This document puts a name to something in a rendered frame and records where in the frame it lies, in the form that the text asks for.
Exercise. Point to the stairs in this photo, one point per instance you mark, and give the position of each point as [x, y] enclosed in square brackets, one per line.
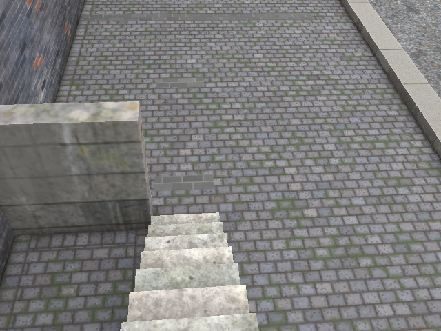
[188, 280]

